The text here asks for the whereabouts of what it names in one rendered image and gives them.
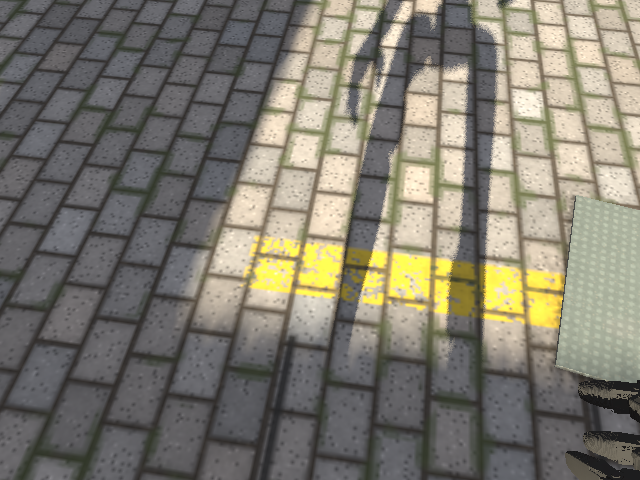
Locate right robot hand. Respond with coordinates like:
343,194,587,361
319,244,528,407
565,380,640,480

